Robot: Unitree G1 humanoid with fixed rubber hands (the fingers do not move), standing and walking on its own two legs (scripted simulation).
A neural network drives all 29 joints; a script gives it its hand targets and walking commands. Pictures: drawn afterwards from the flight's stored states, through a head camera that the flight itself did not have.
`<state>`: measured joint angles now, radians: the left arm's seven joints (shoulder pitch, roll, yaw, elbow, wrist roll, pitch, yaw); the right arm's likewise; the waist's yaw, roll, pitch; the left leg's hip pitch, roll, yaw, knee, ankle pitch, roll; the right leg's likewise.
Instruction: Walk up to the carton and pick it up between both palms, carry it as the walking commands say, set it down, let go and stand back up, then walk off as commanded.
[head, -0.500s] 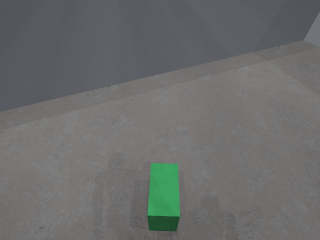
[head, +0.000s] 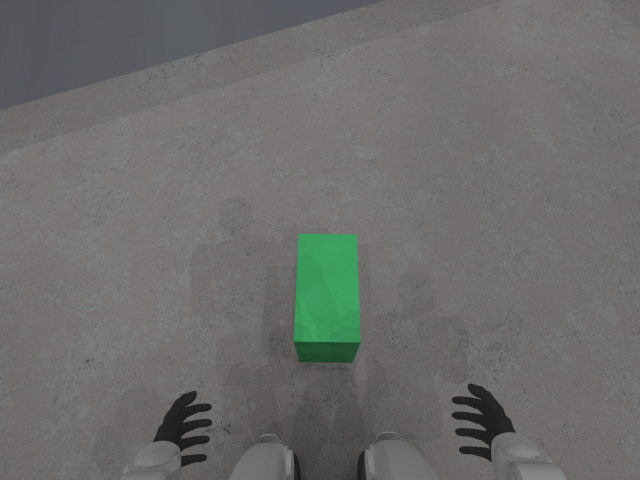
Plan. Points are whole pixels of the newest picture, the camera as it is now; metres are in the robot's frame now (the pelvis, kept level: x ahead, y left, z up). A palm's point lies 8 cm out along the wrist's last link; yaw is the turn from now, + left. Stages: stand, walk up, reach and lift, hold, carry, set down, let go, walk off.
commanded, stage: reach and lift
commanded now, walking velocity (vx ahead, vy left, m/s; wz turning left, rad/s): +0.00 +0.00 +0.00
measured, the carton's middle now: (326, 301) +0.52 -0.01 -0.60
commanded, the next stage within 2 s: none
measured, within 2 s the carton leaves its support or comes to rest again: neither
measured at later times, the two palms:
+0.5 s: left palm (201, 353) +0.30 +0.19 -0.14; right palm (465, 354) +0.28 -0.20 -0.14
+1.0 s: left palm (242, 270) +0.44 +0.14 -0.18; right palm (447, 271) +0.43 -0.21 -0.17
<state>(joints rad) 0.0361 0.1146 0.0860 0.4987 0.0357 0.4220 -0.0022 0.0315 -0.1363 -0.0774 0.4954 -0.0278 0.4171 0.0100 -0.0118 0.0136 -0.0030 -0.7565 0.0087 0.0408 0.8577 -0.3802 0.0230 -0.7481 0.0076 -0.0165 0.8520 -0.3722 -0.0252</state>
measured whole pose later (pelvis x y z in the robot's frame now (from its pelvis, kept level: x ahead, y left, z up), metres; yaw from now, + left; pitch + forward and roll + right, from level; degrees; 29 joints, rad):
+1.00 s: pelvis -0.05 -0.01 -0.06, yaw +1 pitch +39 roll +1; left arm -1.09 0.17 0.26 0.88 0.05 0.22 0.15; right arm -1.04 -0.20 -0.29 0.86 0.01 0.20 -0.07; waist -0.04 -0.02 0.04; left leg -1.40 -0.01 0.01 1.04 -0.32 0.00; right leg -1.40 0.03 0.01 1.06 -0.33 -0.02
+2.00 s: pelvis -0.11 -0.01 -0.25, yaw +0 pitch +32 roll +0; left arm -1.66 0.33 0.19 1.02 -0.11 0.25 0.18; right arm -1.64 -0.36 -0.20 1.02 0.11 0.25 -0.15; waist 0.00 0.01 0.52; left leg -1.88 -0.10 -0.05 1.86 -0.53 -0.05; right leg -1.89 0.09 0.05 1.87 -0.54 0.04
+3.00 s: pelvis -0.09 -0.01 -0.36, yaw -1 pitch +32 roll +0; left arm -1.64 0.33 0.10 1.15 -0.17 0.12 0.14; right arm -1.62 -0.34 -0.12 1.14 0.18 0.12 -0.13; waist 0.00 -0.01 0.52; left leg -2.16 -0.08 -0.02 2.23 -0.64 -0.04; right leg -2.17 0.08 0.00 2.23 -0.62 0.02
